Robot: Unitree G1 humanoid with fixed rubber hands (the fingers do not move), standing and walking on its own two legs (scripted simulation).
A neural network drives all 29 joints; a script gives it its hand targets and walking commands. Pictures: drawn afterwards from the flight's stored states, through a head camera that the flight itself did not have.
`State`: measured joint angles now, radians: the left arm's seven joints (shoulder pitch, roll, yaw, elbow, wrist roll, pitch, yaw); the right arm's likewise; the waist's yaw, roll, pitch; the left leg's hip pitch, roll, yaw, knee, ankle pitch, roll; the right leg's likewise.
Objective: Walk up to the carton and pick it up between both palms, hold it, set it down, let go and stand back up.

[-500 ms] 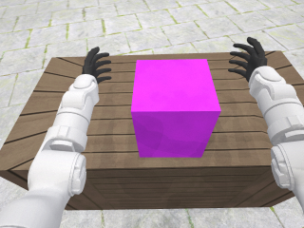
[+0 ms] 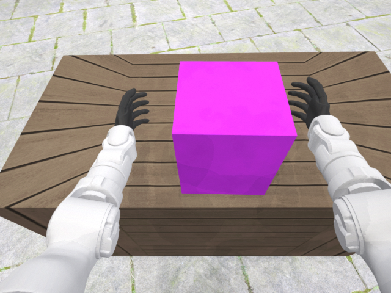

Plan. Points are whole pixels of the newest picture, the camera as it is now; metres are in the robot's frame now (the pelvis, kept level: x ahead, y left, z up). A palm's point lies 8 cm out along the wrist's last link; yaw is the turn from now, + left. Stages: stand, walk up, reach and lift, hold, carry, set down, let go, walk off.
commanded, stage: reach and lift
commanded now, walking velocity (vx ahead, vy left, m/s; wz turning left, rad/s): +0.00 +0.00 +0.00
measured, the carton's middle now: (225, 133) +0.48 +0.00 +0.02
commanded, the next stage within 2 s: none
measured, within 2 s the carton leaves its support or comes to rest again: neither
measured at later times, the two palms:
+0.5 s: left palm (137, 130) +0.45 +0.21 +0.04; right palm (301, 119) +0.49 -0.16 +0.06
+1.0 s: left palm (160, 130) +0.45 +0.15 +0.05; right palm (299, 134) +0.46 -0.15 +0.06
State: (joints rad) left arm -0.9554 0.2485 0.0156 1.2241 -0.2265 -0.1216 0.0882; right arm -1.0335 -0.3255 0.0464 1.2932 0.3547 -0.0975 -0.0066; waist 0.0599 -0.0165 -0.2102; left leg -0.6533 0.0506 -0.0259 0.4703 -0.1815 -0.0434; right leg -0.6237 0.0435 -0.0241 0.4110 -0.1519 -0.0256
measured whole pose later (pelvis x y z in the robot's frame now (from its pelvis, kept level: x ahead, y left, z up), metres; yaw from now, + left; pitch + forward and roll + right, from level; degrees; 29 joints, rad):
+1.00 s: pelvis +0.01 +0.01 +0.01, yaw -1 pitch +19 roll +0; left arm -0.92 -0.02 0.59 1.15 0.33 -0.30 0.09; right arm -0.91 0.00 -0.61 1.04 -0.41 -0.28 -0.02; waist 0.04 0.03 -0.09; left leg -0.55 0.04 0.02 0.37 -0.15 -0.02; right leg -0.55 0.03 0.02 0.36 -0.13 -0.01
